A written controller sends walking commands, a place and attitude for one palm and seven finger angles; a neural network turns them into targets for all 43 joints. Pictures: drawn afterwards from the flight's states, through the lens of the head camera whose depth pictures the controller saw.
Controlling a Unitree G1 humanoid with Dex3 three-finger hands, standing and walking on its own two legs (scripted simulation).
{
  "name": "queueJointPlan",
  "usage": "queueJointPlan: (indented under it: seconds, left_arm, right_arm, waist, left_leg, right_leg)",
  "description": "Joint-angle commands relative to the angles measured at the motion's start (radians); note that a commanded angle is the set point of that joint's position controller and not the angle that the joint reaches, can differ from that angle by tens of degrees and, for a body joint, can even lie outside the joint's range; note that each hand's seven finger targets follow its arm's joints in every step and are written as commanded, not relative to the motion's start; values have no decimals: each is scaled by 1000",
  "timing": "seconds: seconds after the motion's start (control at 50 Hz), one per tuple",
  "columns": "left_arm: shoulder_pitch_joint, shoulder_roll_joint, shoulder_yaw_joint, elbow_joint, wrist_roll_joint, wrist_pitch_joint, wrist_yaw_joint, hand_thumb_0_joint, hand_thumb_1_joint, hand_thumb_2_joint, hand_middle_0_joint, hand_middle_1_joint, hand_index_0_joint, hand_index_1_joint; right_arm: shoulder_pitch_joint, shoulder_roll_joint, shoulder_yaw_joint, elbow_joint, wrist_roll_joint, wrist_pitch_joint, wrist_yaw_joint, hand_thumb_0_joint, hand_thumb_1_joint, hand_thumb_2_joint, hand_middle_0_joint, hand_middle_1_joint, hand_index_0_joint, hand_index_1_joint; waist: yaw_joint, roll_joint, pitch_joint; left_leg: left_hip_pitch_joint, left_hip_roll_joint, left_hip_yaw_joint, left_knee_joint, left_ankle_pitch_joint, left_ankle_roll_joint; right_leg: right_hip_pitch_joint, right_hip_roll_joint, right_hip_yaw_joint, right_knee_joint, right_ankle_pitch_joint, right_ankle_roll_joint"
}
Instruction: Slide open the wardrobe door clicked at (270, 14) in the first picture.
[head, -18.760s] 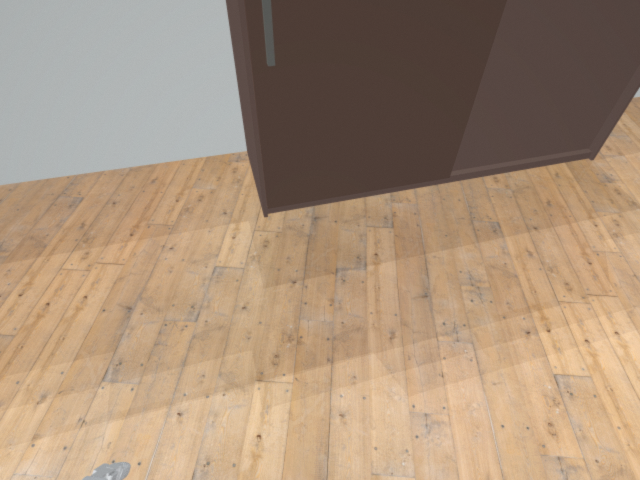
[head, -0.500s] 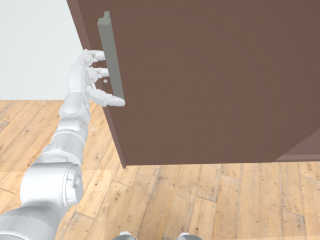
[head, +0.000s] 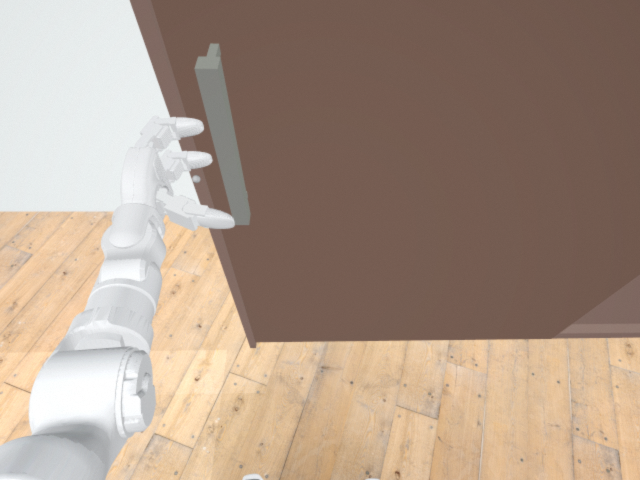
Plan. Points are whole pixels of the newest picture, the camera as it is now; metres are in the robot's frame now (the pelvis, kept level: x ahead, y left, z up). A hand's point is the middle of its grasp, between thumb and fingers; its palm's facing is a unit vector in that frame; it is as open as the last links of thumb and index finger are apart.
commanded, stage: move the hooked fingers beside the handle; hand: left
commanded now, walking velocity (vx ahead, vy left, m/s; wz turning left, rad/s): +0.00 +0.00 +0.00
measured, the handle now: (230, 147) +0.53 +0.11 +0.11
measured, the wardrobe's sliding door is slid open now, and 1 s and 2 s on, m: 0.00 0.00 0.00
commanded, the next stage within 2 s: feel for the door with the fingertips in 1.78 s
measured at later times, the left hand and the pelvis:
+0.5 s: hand (192, 179) +0.47 +0.15 +0.11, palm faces +0.00 -1.00 -0.02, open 14.0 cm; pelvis +0.00 +0.00 +0.00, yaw +0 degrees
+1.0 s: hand (170, 188) +0.45 +0.17 +0.11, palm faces -0.01 -1.00 +0.00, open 14.0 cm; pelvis +0.00 +0.01 +0.00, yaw +1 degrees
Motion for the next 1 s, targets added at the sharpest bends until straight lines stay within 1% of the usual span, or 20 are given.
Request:
queueJointPlan:
  seconds: [0.0,0.04,0.1,0.16,0.22,0.24,0.36,0.44,0.52,0.58,0.62,0.64,0.7,0.74,0.78,0.8,0.84,0.92,0.96,0.98]
  left_arm:
    - [-465,178,-7,-228,-20,-69,-28,0,-500,300,-300,-1200,-300,-1200]
    - [-494,172,-19,-183,-21,-49,-32,0,-500,300,-300,-1200,-300,-1200]
    - [-505,143,-44,-178,-29,-30,-32,0,-500,300,-300,-1200,-300,-1200]
    - [-549,199,2,-189,-34,-45,-21,0,-500,300,-300,-1200,-300,-1200]
    - [-567,213,8,-185,-20,-67,-9,0,-500,300,-300,-1200,-300,-1200]
    - [-584,214,2,-201,-16,-75,-6,0,-500,300,-300,-1200,-300,-1200]
    - [-460,282,69,-146,-10,-59,-16,0,-500,300,-300,-1200,-300,-1200]
    - [-477,257,41,-168,-14,-48,-37,0,-500,300,-300,-1200,-300,-1200]
    - [-450,204,16,-253,-41,-71,-55,0,-500,300,-300,-1200,-300,-1200]
    - [-395,243,49,-230,-51,-58,-66,0,-500,300,-300,-1200,-300,-1200]
    - [-403,223,25,-212,-48,-44,-71,0,-500,300,-300,-1200,-300,-1200]
    - [-418,200,2,-221,-46,-39,-73,0,-500,300,-300,-1200,-300,-1200]
    - [-435,237,27,-226,-39,-37,-64,0,-500,300,-300,-1200,-300,-1200]
    - [-448,254,45,-263,-46,-52,-58,0,-500,300,-300,-1200,-300,-1200]
    - [-444,247,39,-262,-45,-60,-58,0,-500,300,-300,-1200,-300,-1200]
    - [-485,215,5,-296,-46,-68,-60,0,-500,300,-300,-1200,-300,-1200]
    - [-445,239,31,-286,-42,-75,-57,0,-500,300,-300,-1200,-300,-1200]
    - [-395,249,37,-189,-42,-40,-71,0,-500,300,-300,-1200,-300,-1200]
    - [-424,208,1,-193,-44,-26,-80,0,-500,300,-300,-1200,-300,-1200]
    - [-429,220,9,-201,-42,-26,-82,0,-500,300,-300,-1200,-300,-1200]
  right_arm:
    - [65,-144,-55,-77,6,-23,-14,0,-900,-900,200,300,200,300]
    - [64,-147,-53,-67,8,-22,-18,0,-900,-900,200,300,200,300]
    - [54,-148,-51,-72,10,-24,-20,0,-900,-900,200,300,200,300]
    - [55,-151,-49,-64,7,-31,-26,0,-900,-900,200,300,200,300]
    - [61,-151,-47,-62,3,-38,-26,0,-900,-900,200,300,200,300]
    - [55,-149,-45,-61,3,-40,-24,0,-900,-900,200,300,200,300]
    - [60,-154,-45,-78,3,-33,-23,0,-900,-900,200,300,200,300]
    - [61,-151,-43,-89,7,-28,-25,0,-900,-900,200,300,200,300]
    - [60,-146,-51,-95,8,-32,-23,0,-900,-900,200,300,200,300]
    - [59,-154,-53,-84,11,-28,-25,0,-900,-900,200,300,200,300]
    - [59,-153,-51,-84,14,-25,-27,0,-900,-900,200,300,200,300]
    - [48,-149,-50,-84,15,-28,-26,0,-900,-900,200,300,200,300]
    - [49,-153,-50,-79,13,-26,-29,0,-900,-900,200,300,200,300]
    - [44,-154,-50,-81,11,-31,-31,0,-900,-900,200,300,200,300]
    - [39,-151,-48,-83,12,-32,-33,0,-900,-900,200,300,200,300]
    - [33,-147,-47,-83,12,-37,-31,0,-900,-900,200,300,200,300]
    - [35,-152,-50,-80,10,-39,-30,0,-900,-900,200,300,200,300]
    - [37,-160,-46,-78,13,-33,-33,0,-900,-900,200,300,200,300]
    - [25,-154,-44,-84,15,-33,-33,0,-900,-900,200,300,200,300]
    - [28,-157,-44,-85,14,-34,-32,0,-900,-900,200,300,200,300]
  waist:
    - [-17,0,-370]
    - [-31,-7,-307]
    - [-38,-2,-291]
    - [-31,6,-330]
    - [-32,-2,-345]
    - [-33,29,-358]
    - [4,-25,-393]
    - [-8,-14,-352]
    - [-5,29,-402]
    - [3,-33,-365]
    - [-7,-40,-313]
    - [-12,-3,-298]
    - [-7,10,-304]
    - [0,25,-350]
    - [2,28,-356]
    - [-11,43,-366]
    - [4,46,-388]
    - [-3,-22,-313]
    - [-13,3,-295]
    - [-6,29,-301]
  left_leg:
    - [296,-33,-72,-52,295,14]
    - [264,-34,-72,-59,241,17]
    - [262,-36,-76,-69,206,17]
    - [262,-37,-82,-64,196,17]
    - [258,-37,-87,-60,196,17]
    - [270,-37,-87,-59,201,16]
    - [214,-42,-68,-62,228,18]
    - [214,-41,-63,-64,235,21]
    - [302,-37,-65,-56,306,18]
    - [265,-36,-64,-64,282,20]
    - [243,-38,-63,-71,254,23]
    - [254,-38,-61,-73,243,23]
    - [270,-34,-75,-74,229,18]
    - [296,-35,-77,-70,253,18]
    - [309,-32,-83,-70,270,13]
    - [330,-31,-84,-69,272,13]
    - [345,-29,-89,-63,298,11]
    - [278,-30,-85,-73,247,15]
    - [278,-31,-84,-76,234,14]
    - [287,-29,-90,-74,243,11]
  right_leg:
    - [87,25,53,-95,417,22]
    - [59,21,54,-110,370,26]
    - [42,18,55,-120,329,25]
    - [56,15,61,-114,313,24]
    - [55,15,61,-103,303,24]
    - [50,14,63,-101,309,25]
    - [144,13,71,-92,379,27]
    - [130,15,70,-100,395,28]
    - [122,22,59,-96,431,21]
    - [137,22,62,-106,431,26]
    - [119,19,59,-113,403,27]
    - [94,18,61,-119,389,28]
    - [70,18,55,-116,338,21]
    - [89,17,58,-110,356,20]
    - [85,19,53,-102,361,18]
    - [72,20,51,-101,358,20]
    - [73,21,47,-93,367,17]
    - [75,19,46,-106,337,20]
    - [50,17,44,-107,325,21]
    - [40,17,41,-102,319,16]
